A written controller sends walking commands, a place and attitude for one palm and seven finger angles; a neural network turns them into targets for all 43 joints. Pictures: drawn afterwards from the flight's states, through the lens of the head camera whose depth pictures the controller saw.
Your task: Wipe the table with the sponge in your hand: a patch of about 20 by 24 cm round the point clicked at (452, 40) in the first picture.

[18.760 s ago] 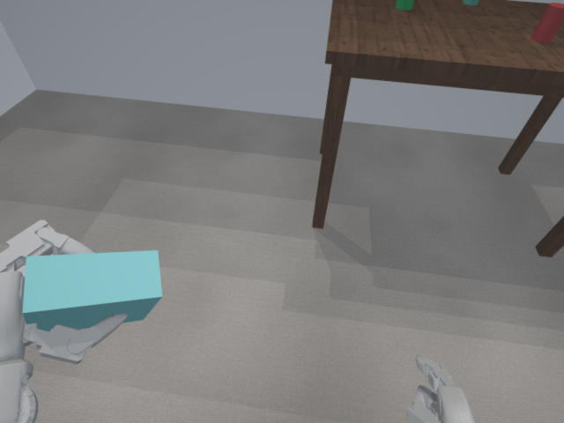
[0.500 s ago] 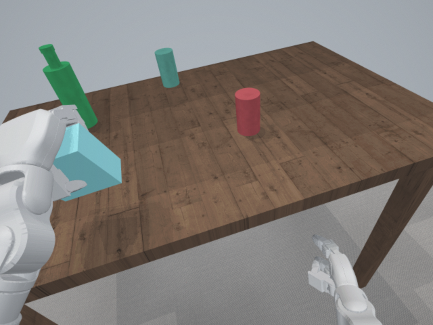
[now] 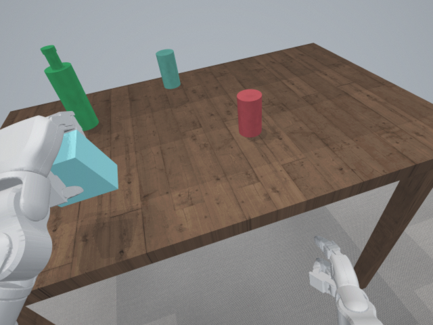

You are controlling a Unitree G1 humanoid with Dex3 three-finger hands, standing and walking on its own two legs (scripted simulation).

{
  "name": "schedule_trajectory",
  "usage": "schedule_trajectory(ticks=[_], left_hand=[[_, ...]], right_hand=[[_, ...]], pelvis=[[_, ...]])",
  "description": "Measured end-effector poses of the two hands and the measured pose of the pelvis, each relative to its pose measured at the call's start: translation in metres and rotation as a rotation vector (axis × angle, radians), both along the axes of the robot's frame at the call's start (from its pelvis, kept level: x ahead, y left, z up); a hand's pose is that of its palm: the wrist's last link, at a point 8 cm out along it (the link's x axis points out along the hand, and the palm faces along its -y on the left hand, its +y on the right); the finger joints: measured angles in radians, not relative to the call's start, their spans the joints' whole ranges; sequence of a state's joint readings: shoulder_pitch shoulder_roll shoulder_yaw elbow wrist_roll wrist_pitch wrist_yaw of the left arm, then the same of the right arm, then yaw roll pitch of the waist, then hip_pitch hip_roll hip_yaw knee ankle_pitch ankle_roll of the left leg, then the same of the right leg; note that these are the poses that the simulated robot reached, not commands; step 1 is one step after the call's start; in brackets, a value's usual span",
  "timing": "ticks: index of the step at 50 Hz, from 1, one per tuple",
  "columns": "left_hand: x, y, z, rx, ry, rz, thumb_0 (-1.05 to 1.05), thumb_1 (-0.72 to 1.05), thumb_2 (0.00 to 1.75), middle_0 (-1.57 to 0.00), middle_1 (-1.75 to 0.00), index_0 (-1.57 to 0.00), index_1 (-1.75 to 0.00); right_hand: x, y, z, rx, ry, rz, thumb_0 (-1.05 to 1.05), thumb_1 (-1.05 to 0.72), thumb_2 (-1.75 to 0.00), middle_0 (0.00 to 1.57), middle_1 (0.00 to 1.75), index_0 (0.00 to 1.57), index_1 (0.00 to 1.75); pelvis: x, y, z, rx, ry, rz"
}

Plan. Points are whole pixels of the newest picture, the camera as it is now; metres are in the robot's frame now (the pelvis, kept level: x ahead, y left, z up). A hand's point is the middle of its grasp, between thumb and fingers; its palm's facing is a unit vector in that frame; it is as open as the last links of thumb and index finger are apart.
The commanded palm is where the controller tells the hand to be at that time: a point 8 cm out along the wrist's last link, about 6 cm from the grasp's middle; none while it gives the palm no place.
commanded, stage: move the sponge above the wiping area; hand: left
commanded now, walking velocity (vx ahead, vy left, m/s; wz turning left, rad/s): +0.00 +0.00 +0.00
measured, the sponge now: (75, 176) +0.26 +0.29 +0.19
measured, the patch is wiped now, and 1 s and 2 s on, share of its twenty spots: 0.00 0.00 0.00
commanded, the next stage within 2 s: none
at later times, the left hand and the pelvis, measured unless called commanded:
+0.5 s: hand (54, 172) +0.24 +0.31 +0.21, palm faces +0.28 -0.07 -0.96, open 9.4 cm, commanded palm +0.19 +0.29 +0.28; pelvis +0.00 +0.01 +0.00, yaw +0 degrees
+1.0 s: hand (68, 175) +0.25 +0.29 +0.20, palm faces +0.25 -0.07 -0.97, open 9.4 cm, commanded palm +0.20 +0.29 +0.27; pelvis +0.00 +0.00 +0.00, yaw +0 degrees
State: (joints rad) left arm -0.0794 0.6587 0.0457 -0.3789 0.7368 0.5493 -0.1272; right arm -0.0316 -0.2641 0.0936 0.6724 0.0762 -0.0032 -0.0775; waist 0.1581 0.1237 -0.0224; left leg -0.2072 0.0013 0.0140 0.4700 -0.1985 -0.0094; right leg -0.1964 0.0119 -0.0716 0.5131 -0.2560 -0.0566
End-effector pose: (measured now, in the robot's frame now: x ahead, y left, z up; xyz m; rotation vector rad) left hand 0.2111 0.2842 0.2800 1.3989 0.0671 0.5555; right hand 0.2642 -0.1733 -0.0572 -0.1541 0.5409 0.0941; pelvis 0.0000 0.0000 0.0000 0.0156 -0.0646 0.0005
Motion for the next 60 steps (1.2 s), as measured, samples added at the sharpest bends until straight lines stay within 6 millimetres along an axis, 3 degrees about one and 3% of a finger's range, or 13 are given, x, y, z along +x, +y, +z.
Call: schedule_trajectory(ticks=[13,22,32,45,60], left_hand=[[-0.005,0.006,-0.018,-0.027,0.045,0.011,0.0,-0.45,1.04,-0.79,-1.38,-0.8,-1.37],[-0.001,0.018,-0.016,-0.016,0.051,0.052,0.0,-0.45,1.04,-0.8,-1.38,-0.8,-1.37],[0.005,0.012,-0.028,-0.02,0.093,0.025,0.0,-0.45,1.04,-0.79,-1.38,-0.8,-1.37],[0.009,0.0,-0.023,-0.018,0.063,0.003,0.0,-0.45,1.05,-0.79,-1.38,-0.8,-1.37],[0.003,0.012,-0.037,-0.001,0.145,0.08,0.0,-0.45,1.05,-0.79,-1.38,-0.8,-1.37]], right_hand=[[-0.001,0.002,0.0,-0.017,-0.004,-0.006,0.01,-0.91,-0.9,0.2,0.3,0.18,0.29],[-0.002,0.004,0.001,-0.016,-0.002,-0.009,0.01,-0.91,-0.9,0.2,0.3,0.18,0.29],[-0.002,0.004,0.0,-0.018,-0.008,-0.014,0.01,-0.91,-0.9,0.2,0.3,0.18,0.29],[-0.002,0.003,0.0,0.006,-0.004,-0.011,0.01,-0.91,-0.9,0.2,0.3,0.18,0.29],[0.001,-0.003,-0.001,-0.014,-0.012,0.012,0.01,-0.91,-0.9,0.2,0.3,0.21,0.3]], pelvis=[[-0.002,0.004,0.0,-0.002,-0.004,0.006],[-0.003,0.006,0.001,-0.004,-0.003,0.007],[-0.002,0.008,0.001,-0.004,0.0,0.01],[0.001,0.005,0.002,-0.001,0.005,0.001],[0.002,-0.003,0.001,-0.003,0.002,0.012]])
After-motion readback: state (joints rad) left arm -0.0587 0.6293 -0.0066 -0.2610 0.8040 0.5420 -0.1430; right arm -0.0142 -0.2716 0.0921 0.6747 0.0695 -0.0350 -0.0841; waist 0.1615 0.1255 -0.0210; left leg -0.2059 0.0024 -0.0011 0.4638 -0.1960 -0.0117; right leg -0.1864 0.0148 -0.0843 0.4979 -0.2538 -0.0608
